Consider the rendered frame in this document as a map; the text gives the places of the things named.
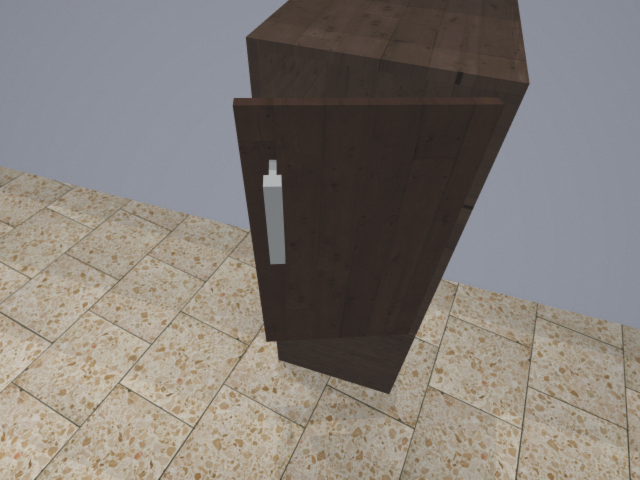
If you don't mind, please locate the cupboard door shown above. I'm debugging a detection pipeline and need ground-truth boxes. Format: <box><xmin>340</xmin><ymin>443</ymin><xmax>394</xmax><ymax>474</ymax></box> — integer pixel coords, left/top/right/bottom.
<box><xmin>233</xmin><ymin>97</ymin><xmax>505</xmax><ymax>342</ymax></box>

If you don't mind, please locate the handle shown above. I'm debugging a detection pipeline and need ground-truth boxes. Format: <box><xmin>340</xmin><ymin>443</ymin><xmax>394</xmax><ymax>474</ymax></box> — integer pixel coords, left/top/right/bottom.
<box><xmin>263</xmin><ymin>160</ymin><xmax>285</xmax><ymax>264</ymax></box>

